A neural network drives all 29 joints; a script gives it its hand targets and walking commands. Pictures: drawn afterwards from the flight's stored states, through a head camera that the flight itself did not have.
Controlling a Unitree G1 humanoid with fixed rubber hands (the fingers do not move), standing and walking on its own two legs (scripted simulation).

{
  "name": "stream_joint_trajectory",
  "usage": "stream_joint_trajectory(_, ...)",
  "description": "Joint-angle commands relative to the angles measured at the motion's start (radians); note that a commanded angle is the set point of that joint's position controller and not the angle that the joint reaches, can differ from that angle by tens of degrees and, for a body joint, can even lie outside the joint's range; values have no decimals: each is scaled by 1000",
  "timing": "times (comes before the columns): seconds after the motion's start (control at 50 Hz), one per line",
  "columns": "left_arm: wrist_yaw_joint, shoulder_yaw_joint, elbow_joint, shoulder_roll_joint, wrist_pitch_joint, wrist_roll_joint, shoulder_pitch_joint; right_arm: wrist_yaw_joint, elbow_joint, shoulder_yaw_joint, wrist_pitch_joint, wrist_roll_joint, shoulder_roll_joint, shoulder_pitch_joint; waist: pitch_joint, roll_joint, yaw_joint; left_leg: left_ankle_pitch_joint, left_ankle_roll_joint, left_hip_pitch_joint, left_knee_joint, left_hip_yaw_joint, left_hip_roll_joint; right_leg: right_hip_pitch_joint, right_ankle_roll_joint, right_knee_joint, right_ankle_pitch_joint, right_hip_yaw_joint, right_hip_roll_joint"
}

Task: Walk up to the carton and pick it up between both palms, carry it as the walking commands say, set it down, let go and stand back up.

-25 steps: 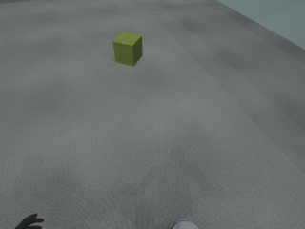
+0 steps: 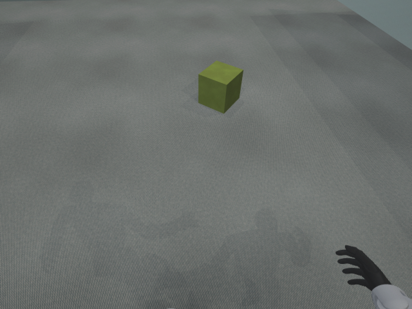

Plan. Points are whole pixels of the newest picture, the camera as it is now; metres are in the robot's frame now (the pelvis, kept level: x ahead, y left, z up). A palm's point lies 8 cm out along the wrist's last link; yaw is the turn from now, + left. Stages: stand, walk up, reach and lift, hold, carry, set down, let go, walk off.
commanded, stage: walk up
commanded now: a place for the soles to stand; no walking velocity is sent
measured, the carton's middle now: (220, 86) +1.78 -0.02 -0.63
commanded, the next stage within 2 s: none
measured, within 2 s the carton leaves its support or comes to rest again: neither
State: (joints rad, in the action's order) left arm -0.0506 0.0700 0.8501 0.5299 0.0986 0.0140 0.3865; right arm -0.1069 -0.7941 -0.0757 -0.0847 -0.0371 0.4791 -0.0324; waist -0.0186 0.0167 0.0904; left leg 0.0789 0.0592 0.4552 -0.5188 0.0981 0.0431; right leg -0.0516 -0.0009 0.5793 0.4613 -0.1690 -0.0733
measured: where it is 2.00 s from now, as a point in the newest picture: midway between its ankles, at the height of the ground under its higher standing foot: (218, 176)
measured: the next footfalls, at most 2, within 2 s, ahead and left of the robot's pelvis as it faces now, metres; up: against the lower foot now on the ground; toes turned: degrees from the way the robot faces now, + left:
right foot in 0.38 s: +0.40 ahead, -0.16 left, +0.00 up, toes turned -9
left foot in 0.78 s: +0.60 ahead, +0.10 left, +0.00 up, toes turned +5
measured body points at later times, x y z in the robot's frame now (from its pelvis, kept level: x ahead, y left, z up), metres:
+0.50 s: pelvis +0.29 -0.04 +0.00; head +0.31 -0.06 +0.45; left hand +0.47 +0.28 -0.05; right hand +0.34 -0.39 -0.10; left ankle +0.21 +0.10 -0.65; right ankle +0.36 -0.15 -0.72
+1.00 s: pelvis +0.54 -0.01 +0.01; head +0.55 +0.00 +0.46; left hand +0.65 +0.32 -0.09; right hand +0.63 -0.37 -0.05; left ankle +0.56 +0.09 -0.72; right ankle +0.59 -0.17 -0.69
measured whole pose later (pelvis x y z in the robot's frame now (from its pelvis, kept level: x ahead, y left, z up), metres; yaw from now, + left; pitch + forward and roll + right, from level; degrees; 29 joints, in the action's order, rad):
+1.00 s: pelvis +0.54 -0.01 +0.01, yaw -3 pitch +0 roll +1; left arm -0.07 0.05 0.83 0.48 0.08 -0.01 0.29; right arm -0.06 -0.76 -0.08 -0.10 -0.01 0.49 -0.26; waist -0.03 -0.05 -0.02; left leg 0.24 0.04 0.24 -0.49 0.14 0.03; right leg -0.49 0.00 0.83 0.31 -0.03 -0.11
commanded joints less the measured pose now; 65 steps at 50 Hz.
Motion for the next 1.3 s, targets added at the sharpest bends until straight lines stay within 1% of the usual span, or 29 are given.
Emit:
stream_joint_trajectory(0.0,17,3,-129,136,15,13,-47,45,-9,-107,-9,6,346,-356,258,236,-228,497,234,-764,256,-757,398,-715,-41,626,10,110,74)
stream_joint_trajectory(0.02,22,7,-95,197,12,7,-75,52,10,-107,-10,36,311,-263,187,32,-183,482,231,-646,249,-638,389,-706,-44,671,-59,233,-2)
stream_joint_trajectory(0.1,-8,14,-50,150,10,-8,-25,49,48,-58,-29,44,195,-151,40,81,-95,142,159,-310,284,-252,244,-554,-14,423,-158,226,-94)
stream_joint_trajectory(0.18,-41,26,-68,112,-5,-27,-150,40,50,-63,-48,33,225,-199,-4,96,-123,179,171,-262,337,-160,223,-525,11,201,-254,154,-93)
stream_joint_trajectory(0.24,-57,36,-71,83,-6,-29,-241,35,40,-59,-47,38,230,-206,-27,90,-124,118,123,-224,330,-76,172,-427,-10,43,-400,85,-44)
stream_joint_trajectory(0.32,-57,49,-63,79,-12,-24,-263,52,27,-49,-34,40,242,-222,-20,82,-103,-1,108,-232,210,-53,207,-295,-51,-7,-381,74,-7)
stream_joint_trajectory(0.36,-37,71,-23,113,-9,-21,-124,62,33,-31,-30,37,211,-237,71,-21,-30,-183,67,-158,-94,18,147,5,-93,-83,-298,55,43)
stream_joint_trajectory(0.38,-20,101,-1,185,-4,-27,41,68,57,-10,-32,31,156,-244,172,-166,51,-68,27,9,-427,48,77,223,-143,-113,-171,238,-83)
stream_joint_trajectory(0.4,-6,117,-39,296,3,-18,72,71,70,2,-33,45,119,-314,270,-328,41,417,-19,274,-679,-24,-51,389,-272,-246,-61,745,-386)
stream_joint_trajectory(0.42,-1,110,-57,288,2,0,7,82,42,-15,-23,54,213,-255,211,-141,36,402,-15,291,-772,-177,-1,286,-310,-268,-52,735,-396)
stream_joint_trajectory(0.44,5,98,-66,243,2,4,-37,82,41,-19,-23,54,224,-236,134,-92,14,341,-7,298,-775,-188,32,194,-303,-247,-163,597,-359)
stream_joint_trajectory(0.5,12,68,-100,171,12,-2,-144,60,8,-24,-16,33,192,-290,34,-121,-82,266,-53,152,-516,-147,91,-86,-237,-286,-338,302,-230)
stream_joint_trajectory(0.56,0,72,-121,192,24,-20,-130,30,18,-27,2,19,153,-231,13,-150,-73,230,-75,81,-328,-84,75,-179,-256,-329,-206,250,-218)
stream_joint_trajectory(0.64,-13,70,-131,207,24,-20,-138,7,36,-32,3,21,141,-126,-25,-163,-65,69,-68,-1,-142,-38,62,-243,-213,-370,-8,212,-192)
stream_joint_trajectory(0.7,-11,60,-128,209,18,-19,-143,3,31,-41,-5,25,146,-123,-29,-125,-82,49,-54,-129,-60,-12,36,-275,-194,-323,-37,196,-195)
stream_joint_trajectory(0.74,-4,39,-125,175,15,-15,-127,16,8,-57,-14,14,172,-214,13,-41,-137,118,-21,-326,-4,-3,-7,-330,-164,-128,-220,135,-155)
stream_joint_trajectory(0.76,1,19,-128,128,10,-9,-93,32,-26,-75,-22,-1,215,-348,98,124,-196,249,22,-501,75,-110,48,-397,-130,191,-297,59,-82)
stream_joint_trajectory(0.78,1,4,-158,74,12,1,-77,51,-8,-100,-27,-1,322,-423,150,330,-233,511,131,-672,234,-605,326,-693,-49,520,-62,33,51)
stream_joint_trajectory(0.8,16,19,-130,159,6,-8,-73,60,17,-102,-27,34,333,-366,146,145,-204,540,223,-602,273,-694,395,-718,-40,620,15,194,38)
stream_joint_trajectory(0.82,17,22,-106,184,4,-3,-75,62,37,-91,-23,46,294,-291,87,51,-158,484,217,-514,258,-589,364,-706,-38,630,-40,241,0)
stream_joint_trajectory(0.9,-7,26,-62,138,0,-14,-29,59,68,-58,-23,34,218,-212,3,134,-113,224,164,-275,258,-243,231,-537,-4,348,-109,195,-60)
stream_joint_trajectory(1.0,-33,39,-77,100,-5,-28,-155,47,81,-66,-30,28,245,-226,-13,130,-130,283,162,-199,279,-168,220,-435,-4,118,-246,106,-43)
stream_joint_trajectory(1.1,-31,67,-52,106,3,-31,-129,48,79,-44,-14,35,221,-214,4,42,-69,282,106,-61,100,-90,183,-128,-44,-41,-278,57,30)
stream_joint_trajectory(1.12,-16,83,-30,134,9,-30,-32,53,86,-27,-15,30,187,-223,54,-43,-15,163,74,26,-100,-45,142,55,-76,-78,-194,98,32)
stream_joint_trajectory(1.14,-1,113,-26,233,15,-33,92,56,111,-9,-20,35,125,-227,115,-291,51,214,3,226,-481,51,15,211,-169,-229,46,478,-211)
stream_joint_trajectory(1.16,7,118,-56,301,17,-22,92,66,109,-15,-12,43,163,-234,141,-270,40,438,-16,351,-639,-71,-26,210,-277,-332,128,794,-387)
stream_joint_trajectory(1.18,9,108,-72,266,15,-11,21,73,84,-27,-5,46,218,-218,73,-109,14,386,-15,351,-687,-183,29,129,-297,-303,92,705,-377)
stream_joint_trajectory(1.2,14,96,-87,226,12,-5,-19,72,75,-27,-7,44,213,-232,35,-85,-13,330,-19,334,-662,-182,62,53,-286,-296,23,595,-339)
stream_joint_trajectory(1.28,11,77,-120,190,19,-18,-93,42,26,-32,2,24,175,-287,-8,-165,-73,253,-73,124,-372,-102,68,-161,-243,-304,-200,295,-213)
